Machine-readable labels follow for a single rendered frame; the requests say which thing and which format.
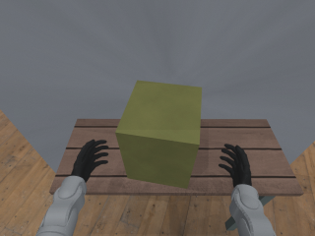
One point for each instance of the table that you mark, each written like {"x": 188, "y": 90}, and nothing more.
{"x": 271, "y": 174}

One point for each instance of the robot left hand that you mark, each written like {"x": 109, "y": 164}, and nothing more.
{"x": 86, "y": 159}

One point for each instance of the left robot forearm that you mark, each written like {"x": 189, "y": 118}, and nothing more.
{"x": 61, "y": 217}

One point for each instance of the robot right hand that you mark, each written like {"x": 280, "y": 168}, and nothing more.
{"x": 240, "y": 171}

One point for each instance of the carton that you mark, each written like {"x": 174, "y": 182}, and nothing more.
{"x": 159, "y": 133}

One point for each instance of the right robot forearm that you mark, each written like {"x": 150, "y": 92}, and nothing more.
{"x": 248, "y": 212}

